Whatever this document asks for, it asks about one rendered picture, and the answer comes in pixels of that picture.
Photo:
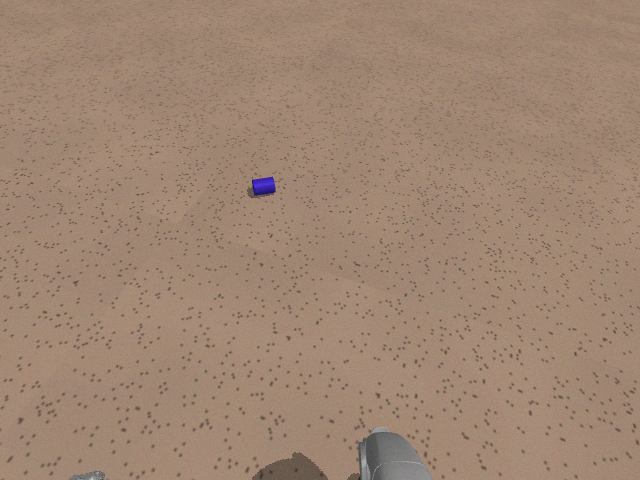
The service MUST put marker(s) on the can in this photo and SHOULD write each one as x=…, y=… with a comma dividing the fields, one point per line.
x=263, y=186

